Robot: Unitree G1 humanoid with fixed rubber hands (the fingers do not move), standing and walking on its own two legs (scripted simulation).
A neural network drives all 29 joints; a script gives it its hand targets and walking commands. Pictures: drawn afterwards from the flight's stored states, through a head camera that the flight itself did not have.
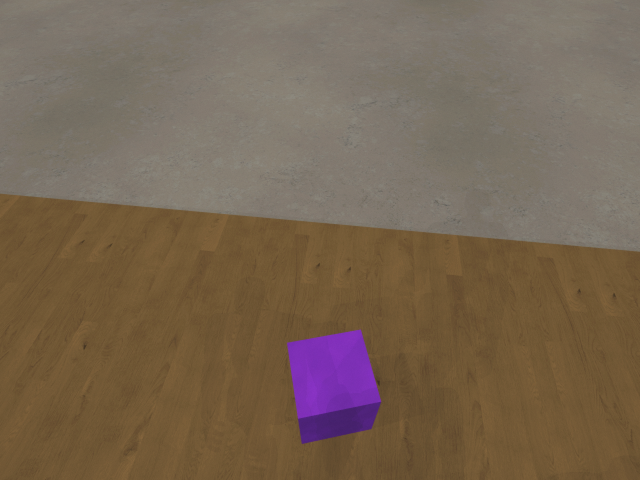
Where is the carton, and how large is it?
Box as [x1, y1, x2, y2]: [287, 330, 380, 443]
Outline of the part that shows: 360,330 287,343 302,443 371,428 380,403 380,399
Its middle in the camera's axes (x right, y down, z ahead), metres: +0.03 +0.44 +1.11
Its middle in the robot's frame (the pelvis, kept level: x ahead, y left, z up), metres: +0.45 +0.00 -0.65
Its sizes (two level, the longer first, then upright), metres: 0.210 0.200 0.250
